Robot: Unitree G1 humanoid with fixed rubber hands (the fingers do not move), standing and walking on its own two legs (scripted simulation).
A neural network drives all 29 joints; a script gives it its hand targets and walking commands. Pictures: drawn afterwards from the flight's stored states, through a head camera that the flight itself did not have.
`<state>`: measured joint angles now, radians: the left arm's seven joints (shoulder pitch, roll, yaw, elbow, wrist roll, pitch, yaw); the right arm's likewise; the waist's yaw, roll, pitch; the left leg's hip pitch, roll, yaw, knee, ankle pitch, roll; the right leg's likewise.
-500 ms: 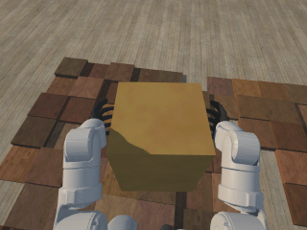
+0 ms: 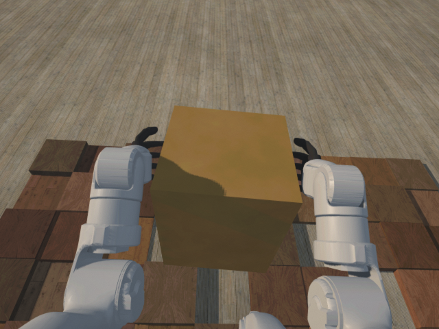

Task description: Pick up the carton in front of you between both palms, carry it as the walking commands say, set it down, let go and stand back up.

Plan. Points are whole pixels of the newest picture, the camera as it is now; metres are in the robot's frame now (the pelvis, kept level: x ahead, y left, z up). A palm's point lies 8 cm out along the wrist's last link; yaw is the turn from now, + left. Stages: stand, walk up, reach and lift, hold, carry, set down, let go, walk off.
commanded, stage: carry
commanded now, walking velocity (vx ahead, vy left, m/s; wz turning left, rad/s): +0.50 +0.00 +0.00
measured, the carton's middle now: (222, 192) +0.35 -0.01 +0.03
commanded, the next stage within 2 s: none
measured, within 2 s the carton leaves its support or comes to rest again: neither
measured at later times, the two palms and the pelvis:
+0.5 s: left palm (150, 70) +0.67 +0.17 +0.09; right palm (264, 66) +0.71 -0.13 +0.10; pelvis +0.34 -0.02 -0.01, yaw +1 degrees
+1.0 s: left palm (190, 10) +1.05 +0.08 +0.09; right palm (276, 19) +1.03 -0.22 +0.09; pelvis +0.67 -0.02 -0.03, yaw -2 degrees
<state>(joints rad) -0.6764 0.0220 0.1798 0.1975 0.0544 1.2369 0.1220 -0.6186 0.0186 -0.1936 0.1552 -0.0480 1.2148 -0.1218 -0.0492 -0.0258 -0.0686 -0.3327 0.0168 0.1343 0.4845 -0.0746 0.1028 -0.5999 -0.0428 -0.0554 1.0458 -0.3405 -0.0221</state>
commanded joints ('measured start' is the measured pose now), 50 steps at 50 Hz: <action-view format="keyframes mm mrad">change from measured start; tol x64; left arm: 1 -710 -1153 -573 -204 -404 -44 -179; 50 -477 -984 -454 -11 -245 -63 -203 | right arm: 1 -829 1118 614 -232 484 -31 239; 50 -741 1164 631 4 479 -36 262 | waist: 1 -13 156 -366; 50 126 -100 -603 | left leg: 1 374 265 -295 -220 98 108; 10 420 110 -24 202 609 -31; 16 -654 2 -186 952 -446 -103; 31 776 384 -584 12 636 266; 50 -576 7 -204 833 -485 -95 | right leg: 1 -101 -21 -6 -185 46 16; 8 -70 73 -91 -520 449 -14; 14 1153 -324 433 -556 1160 -336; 34 -334 9 143 355 -144 -22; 50 1102 -359 471 -551 717 -313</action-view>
